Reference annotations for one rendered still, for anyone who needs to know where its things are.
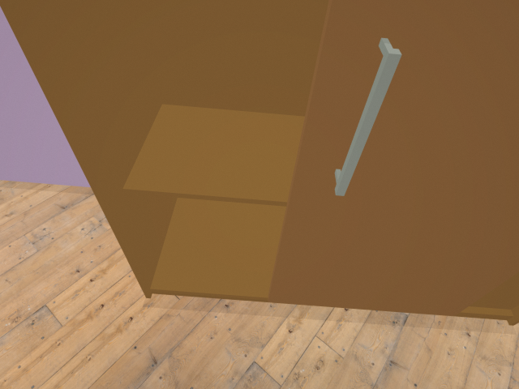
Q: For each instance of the wardrobe door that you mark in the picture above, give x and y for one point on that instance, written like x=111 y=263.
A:
x=429 y=222
x=505 y=296

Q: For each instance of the handle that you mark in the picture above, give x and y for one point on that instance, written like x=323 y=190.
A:
x=388 y=65

